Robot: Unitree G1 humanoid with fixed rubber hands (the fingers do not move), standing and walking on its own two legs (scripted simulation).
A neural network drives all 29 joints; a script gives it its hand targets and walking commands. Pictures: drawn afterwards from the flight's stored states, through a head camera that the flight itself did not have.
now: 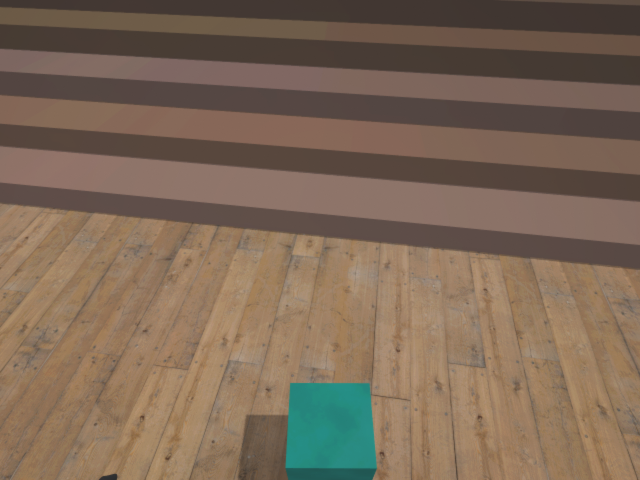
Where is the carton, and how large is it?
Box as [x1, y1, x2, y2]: [285, 383, 376, 479]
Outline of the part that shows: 290,383 285,467 288,479 372,479 376,469 369,383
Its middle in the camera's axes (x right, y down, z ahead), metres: +0.03 +0.53 +1.05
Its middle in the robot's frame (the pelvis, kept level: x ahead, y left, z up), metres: +0.39 +0.00 -0.66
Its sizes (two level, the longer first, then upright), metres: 0.210 0.200 0.250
